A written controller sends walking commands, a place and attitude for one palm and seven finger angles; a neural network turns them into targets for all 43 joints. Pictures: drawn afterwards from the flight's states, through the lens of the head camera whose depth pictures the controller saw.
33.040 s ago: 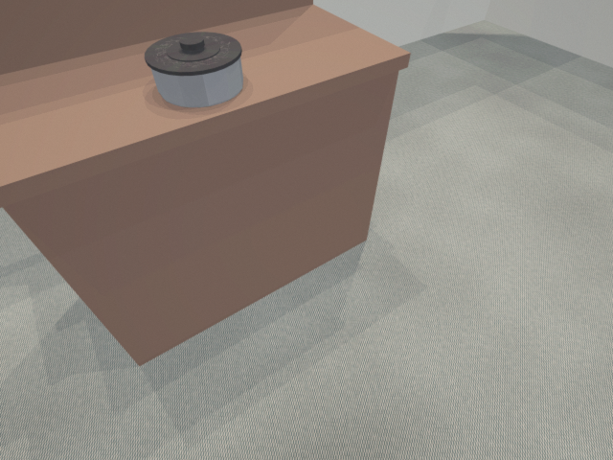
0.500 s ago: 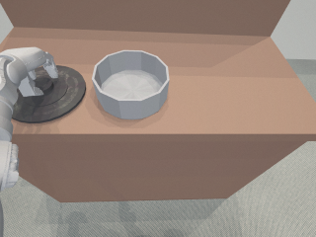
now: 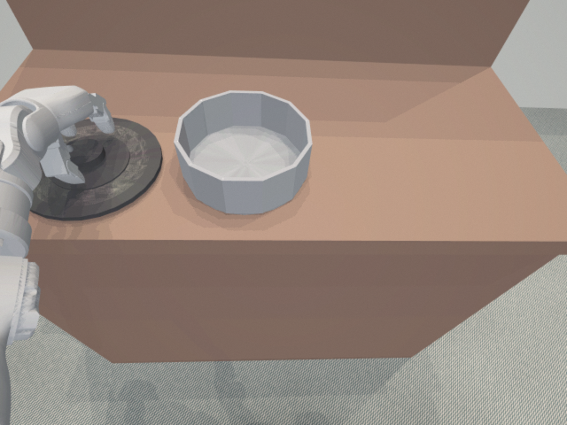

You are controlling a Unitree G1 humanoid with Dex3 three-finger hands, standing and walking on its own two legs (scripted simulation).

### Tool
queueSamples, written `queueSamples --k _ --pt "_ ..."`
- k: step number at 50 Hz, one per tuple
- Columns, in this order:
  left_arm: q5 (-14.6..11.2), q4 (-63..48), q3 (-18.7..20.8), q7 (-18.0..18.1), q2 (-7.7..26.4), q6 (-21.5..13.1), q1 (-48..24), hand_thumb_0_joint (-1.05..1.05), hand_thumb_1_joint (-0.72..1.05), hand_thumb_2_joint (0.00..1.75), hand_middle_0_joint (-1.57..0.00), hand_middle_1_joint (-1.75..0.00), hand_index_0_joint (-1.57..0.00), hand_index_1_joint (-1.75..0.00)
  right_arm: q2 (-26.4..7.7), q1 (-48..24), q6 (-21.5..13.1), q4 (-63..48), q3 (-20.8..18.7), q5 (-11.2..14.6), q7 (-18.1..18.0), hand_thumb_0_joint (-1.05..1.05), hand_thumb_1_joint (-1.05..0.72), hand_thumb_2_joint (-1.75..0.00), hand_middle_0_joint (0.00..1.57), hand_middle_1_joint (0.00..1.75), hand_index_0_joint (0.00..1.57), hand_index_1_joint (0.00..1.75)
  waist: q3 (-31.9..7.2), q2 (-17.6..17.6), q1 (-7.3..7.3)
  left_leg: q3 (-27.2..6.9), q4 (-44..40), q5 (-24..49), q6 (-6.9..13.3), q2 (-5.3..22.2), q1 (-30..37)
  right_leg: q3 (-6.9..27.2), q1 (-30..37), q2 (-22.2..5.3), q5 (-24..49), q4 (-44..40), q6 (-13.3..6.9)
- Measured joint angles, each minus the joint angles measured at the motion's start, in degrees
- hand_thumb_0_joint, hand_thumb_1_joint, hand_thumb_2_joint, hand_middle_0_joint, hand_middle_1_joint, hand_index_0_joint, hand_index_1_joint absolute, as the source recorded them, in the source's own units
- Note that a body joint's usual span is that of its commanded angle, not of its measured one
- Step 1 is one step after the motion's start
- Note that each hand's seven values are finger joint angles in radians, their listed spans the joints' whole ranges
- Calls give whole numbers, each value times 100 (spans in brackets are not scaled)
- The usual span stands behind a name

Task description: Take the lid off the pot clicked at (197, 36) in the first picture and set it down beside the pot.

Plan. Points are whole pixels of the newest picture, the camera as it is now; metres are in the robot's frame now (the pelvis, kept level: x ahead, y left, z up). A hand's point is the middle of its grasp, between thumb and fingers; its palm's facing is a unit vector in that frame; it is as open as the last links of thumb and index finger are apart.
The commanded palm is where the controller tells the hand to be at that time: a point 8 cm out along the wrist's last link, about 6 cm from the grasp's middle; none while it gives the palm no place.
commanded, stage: raise the empty hand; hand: left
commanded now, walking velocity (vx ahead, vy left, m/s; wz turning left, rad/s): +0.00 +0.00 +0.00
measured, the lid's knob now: (85, 153) +0.49 +0.29 +0.09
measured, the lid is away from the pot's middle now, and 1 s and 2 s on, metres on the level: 0.24 0.24 0.24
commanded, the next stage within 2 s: draw the hand back to the body in 1.34 s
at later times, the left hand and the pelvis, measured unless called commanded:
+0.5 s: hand (58, 118) +0.46 +0.28 +0.18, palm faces -0.31 -0.07 -0.95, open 11.1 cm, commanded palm +0.47 +0.27 +0.24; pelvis +0.00 +0.01 +0.00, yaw +1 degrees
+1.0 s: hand (43, 69) +0.48 +0.28 +0.23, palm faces -0.24 -0.08 -0.97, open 11.1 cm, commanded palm +0.47 +0.27 +0.29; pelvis +0.00 +0.01 +0.01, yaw +1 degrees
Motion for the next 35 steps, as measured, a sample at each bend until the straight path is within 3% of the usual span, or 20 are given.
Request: queueSamples --k 11,19,26,35 --pt "27 -226 -104 -34 -49 43 -175 0 -13 89 -49 -61 -49 -61 0 20 -75 15 -25 -19 -5 1 -90 -89 21 30 21 30 5 6 31 -48 -50 48 27 -38 25 -51 62 -23 36 -84 -94" --pt "29 -74 -341 -133 -111 404 -440 0 -13 89 -49 -61 -49 -61 -20 23 -59 12 -10 4 56 1 -90 -89 21 30 21 30 -16 46 34 -15 -138 82 56 -73 148 -19 166 -62 50 -140 -92" --pt "-2 -57 -369 -250 -177 490 -676 0 -13 89 -49 -61 -50 -61 22 33 -124 32 41 6 19 1 -90 -89 21 30 21 30 21 33 23 -20 -270 149 71 -104 271 -22 280 -91 92 -245 -124" --pt "154 -37 -430 -349 -66 705 -989 0 -13 89 -49 -61 -50 -60 2 132 -226 31 25 -27 35 1 -90 -89 21 30 21 30 7 18 -20 -22 -360 178 70 -112 297 -18 313 -99 135 -350 -143"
